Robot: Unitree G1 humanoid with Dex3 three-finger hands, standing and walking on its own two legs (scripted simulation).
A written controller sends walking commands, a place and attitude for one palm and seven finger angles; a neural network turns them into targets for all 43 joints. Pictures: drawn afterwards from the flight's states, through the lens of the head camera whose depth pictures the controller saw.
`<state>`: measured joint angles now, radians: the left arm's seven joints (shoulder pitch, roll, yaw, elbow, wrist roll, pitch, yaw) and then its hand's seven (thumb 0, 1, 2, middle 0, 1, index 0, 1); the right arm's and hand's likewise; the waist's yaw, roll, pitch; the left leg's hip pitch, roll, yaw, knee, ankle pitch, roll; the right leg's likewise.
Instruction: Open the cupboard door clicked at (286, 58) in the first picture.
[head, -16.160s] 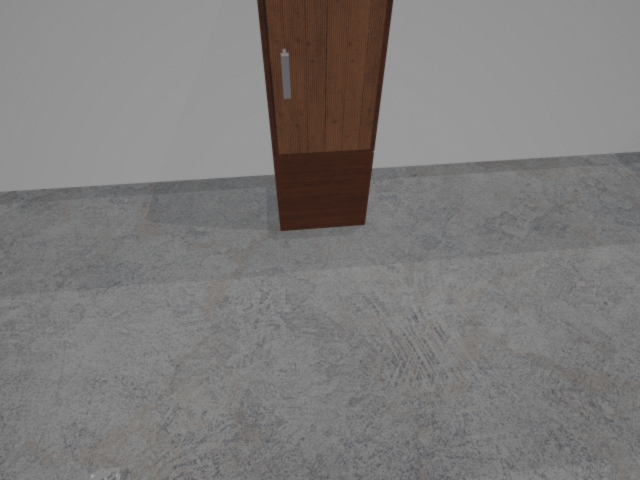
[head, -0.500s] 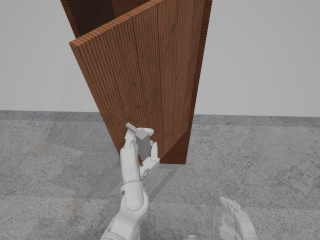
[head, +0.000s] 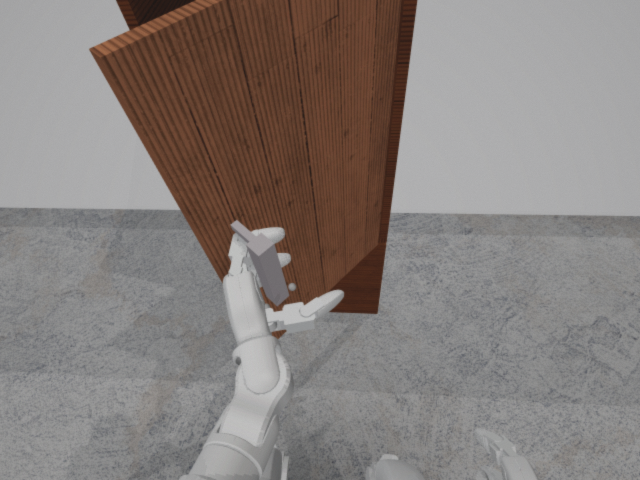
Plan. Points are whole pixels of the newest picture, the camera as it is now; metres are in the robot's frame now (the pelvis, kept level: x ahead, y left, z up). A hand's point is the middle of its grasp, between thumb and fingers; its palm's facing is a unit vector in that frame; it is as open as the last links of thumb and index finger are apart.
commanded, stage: open thumb and fingers to let go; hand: left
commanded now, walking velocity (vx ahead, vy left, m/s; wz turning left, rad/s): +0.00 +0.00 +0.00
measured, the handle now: (259, 263) +0.38 +0.09 +0.05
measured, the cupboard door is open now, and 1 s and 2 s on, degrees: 49 55 55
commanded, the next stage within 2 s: slide the hand sideways off the handle in 0.36 s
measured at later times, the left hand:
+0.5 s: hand (288, 291) +0.34 +0.05 +0.05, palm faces +0.17 -0.98 -0.03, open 15.0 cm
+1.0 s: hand (283, 340) +0.28 +0.05 +0.04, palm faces -0.17 -0.99 -0.01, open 16.3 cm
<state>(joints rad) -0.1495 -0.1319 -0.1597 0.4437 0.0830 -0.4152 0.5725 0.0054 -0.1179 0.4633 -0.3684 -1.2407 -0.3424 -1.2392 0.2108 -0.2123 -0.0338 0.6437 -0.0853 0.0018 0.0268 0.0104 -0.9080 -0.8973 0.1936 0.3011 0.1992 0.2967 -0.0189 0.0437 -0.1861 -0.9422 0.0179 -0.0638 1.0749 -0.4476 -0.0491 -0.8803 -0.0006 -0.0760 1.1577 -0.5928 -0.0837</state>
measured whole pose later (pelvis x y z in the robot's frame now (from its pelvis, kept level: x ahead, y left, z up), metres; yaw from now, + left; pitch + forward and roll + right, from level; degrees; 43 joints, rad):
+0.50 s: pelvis -0.01 +0.04 +0.00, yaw -2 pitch +17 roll -1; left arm -0.25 -0.14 -0.25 0.52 0.12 -0.36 0.61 -0.01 -0.50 0.30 -0.38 -0.53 -0.33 -0.59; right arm 0.16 -0.17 0.00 0.62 -0.09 -0.01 0.06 0.01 -0.91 -0.90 0.20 0.30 0.20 0.30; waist -0.02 0.05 -0.18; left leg -0.98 0.01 -0.05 1.14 -0.46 -0.03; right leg -0.89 -0.01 -0.06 1.16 -0.56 -0.03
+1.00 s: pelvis -0.02 +0.06 -0.01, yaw -3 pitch +16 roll +0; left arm -0.01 -0.05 -0.30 0.28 0.07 -0.40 0.25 -0.01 -0.50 0.30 -0.17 -0.31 -0.16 -0.30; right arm 0.24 -0.20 -0.01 0.49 -0.03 0.10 0.06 0.01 -0.91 -0.90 0.19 0.30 0.20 0.30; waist -0.02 0.04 -0.16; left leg -0.97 0.01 0.00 1.17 -0.48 0.00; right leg -0.90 -0.01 -0.01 1.19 -0.57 0.00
